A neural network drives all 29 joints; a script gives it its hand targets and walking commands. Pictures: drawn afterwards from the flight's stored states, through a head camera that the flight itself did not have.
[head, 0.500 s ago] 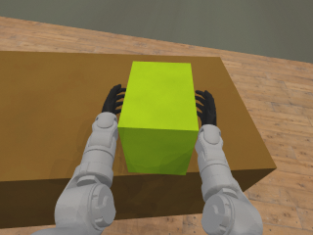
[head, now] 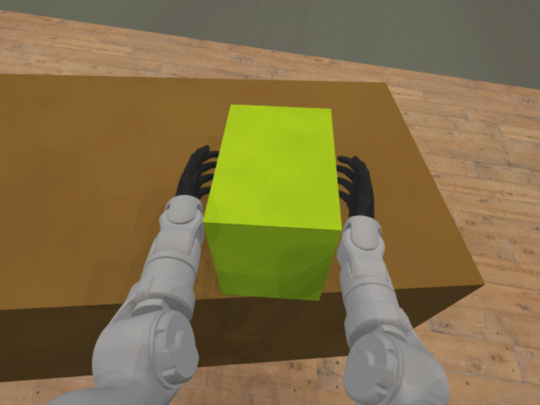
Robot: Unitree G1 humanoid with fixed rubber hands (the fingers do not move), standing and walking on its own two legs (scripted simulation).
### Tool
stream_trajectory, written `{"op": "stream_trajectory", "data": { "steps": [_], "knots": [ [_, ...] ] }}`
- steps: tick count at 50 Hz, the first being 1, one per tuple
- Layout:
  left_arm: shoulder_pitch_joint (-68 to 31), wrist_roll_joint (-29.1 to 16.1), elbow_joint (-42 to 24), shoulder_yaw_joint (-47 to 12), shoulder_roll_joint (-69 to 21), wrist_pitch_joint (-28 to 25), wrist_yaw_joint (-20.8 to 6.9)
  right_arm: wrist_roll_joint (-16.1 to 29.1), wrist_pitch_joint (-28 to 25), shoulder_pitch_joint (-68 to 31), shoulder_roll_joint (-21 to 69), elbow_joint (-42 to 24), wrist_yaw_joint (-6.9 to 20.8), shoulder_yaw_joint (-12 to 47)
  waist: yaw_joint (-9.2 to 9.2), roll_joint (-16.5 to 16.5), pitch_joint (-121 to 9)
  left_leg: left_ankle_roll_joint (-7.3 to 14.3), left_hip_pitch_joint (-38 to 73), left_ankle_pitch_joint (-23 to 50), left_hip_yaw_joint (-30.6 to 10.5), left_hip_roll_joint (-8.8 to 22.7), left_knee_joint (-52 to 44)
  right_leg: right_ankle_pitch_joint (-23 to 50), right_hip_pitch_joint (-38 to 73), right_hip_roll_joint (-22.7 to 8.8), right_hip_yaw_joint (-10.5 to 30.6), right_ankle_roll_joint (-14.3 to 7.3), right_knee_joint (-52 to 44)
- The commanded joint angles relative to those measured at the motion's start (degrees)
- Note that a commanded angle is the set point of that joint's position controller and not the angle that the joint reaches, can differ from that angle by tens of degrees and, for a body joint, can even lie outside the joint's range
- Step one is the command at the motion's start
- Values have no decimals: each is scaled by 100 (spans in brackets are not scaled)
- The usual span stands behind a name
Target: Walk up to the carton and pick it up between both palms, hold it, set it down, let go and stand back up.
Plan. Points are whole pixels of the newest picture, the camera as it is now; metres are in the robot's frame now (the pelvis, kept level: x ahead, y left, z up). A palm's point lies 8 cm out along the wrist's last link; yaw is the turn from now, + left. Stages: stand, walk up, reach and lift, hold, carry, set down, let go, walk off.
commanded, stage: set down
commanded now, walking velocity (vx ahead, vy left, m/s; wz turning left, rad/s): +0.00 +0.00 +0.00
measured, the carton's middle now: (275, 203) +0.44 -0.01 +0.01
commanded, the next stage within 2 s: none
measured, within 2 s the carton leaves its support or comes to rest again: rests again in 0.14 s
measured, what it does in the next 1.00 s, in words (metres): stands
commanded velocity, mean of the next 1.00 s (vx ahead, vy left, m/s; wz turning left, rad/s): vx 0.00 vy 0.00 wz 0.00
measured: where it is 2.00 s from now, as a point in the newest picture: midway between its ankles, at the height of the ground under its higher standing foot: outside the picture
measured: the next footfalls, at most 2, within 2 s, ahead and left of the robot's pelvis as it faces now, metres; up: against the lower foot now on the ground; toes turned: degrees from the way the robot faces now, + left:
none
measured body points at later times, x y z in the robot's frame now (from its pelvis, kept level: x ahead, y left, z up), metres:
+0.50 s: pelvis -0.01 +0.00 +0.00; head +0.07 +0.02 +0.44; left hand +0.43 +0.12 +0.04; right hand +0.40 -0.14 +0.05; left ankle -0.02 +0.11 -0.75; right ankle -0.02 -0.12 -0.75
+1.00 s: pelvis +0.00 +0.00 +0.00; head +0.07 +0.02 +0.44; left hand +0.43 +0.12 +0.04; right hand +0.40 -0.15 +0.05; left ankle -0.02 +0.11 -0.75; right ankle -0.02 -0.12 -0.75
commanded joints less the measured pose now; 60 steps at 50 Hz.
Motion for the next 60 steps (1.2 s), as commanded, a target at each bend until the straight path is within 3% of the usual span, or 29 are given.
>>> {"op": "stream_trajectory", "data": {
  "steps": [1, 16, 28, 37, 60],
  "knots": [
    [-3425, -58, -326, -1438, -2657, -531, -425, -328, -372, -3192, 2581, 260, 872, 1899, -9, 492, -4034, -344, 891, 3058, 448, 165, 196, 3115, 2018, 36, -405, 122, 551],
    [-3125, 219, 179, -1045, -2460, -762, -532, -525, -500, -3018, 2650, 405, 807, 1761, 50, 276, -3685, -161, -70, 2074, 495, 75, -132, 3257, 2655, -93, -292, 196, 628],
    [-2902, 442, 235, -842, -2485, -766, -484, -721, -565, -2917, 2517, 407, 842, 1439, 107, 391, -3506, -196, 387, 2215, 491, 130, -34, 2427, 1945, 1, -402, 122, 390],
    [-2697, 579, 236, -663, -2416, -769, -515, -810, -568, -2746, 2553, 371, 853, 1371, 129, 273, -3255, -100, 47, 1879, 525, 97, -163, 2513, 2221, -47, -355, 188, 430],
    [-2208, 791, 79, -442, -2322, -726, -552, -932, -508, -2262, 2484, 361, 882, 1188, 145, 274, -2777, -46, 151, 1939, 511, 112, -117, 2242, 1891, -35, -350, 218, 375]
  ]
}}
